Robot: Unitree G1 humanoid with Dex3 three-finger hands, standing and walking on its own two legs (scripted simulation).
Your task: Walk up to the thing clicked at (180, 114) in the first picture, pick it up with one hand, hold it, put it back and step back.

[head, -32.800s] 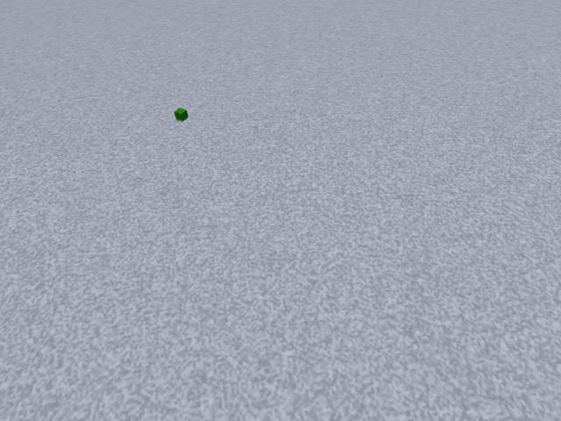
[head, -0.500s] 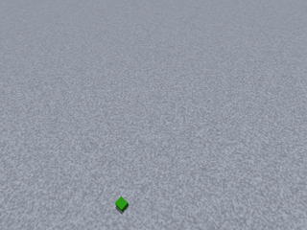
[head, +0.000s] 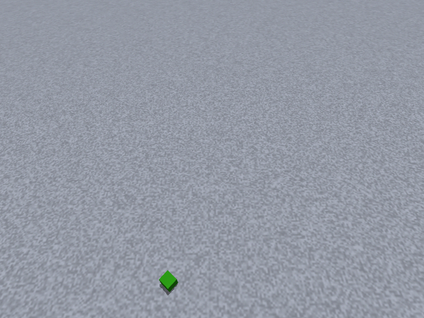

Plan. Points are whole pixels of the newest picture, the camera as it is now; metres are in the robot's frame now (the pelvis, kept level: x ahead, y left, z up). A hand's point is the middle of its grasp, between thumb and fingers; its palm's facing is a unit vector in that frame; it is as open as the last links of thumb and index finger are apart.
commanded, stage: stand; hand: left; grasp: from above
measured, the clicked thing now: (168, 281) +0.43 +0.23 -0.76
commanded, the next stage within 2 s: rise first in 0.84 s
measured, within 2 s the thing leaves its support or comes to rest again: neither
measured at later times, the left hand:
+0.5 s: hand out of the picture +0.08 +0.25 -0.16, palm faces -0.03 -0.94 -0.34, open 7.4 cm
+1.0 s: hand out of the picture +0.09 +0.26 -0.16, palm faces +0.00 -0.94 -0.34, open 7.5 cm
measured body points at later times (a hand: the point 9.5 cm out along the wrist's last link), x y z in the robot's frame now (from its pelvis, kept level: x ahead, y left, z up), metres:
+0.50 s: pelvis +0.00 +0.00 +0.00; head +0.01 +0.00 +0.45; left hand +0.08 +0.30 -0.13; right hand +0.08 -0.30 -0.13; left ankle +0.00 +0.14 -0.75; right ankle -0.01 -0.13 -0.75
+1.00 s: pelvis +0.00 +0.00 +0.00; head +0.02 +0.00 +0.45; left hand +0.09 +0.30 -0.13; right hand +0.08 -0.29 -0.13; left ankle +0.00 +0.14 -0.75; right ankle -0.01 -0.13 -0.75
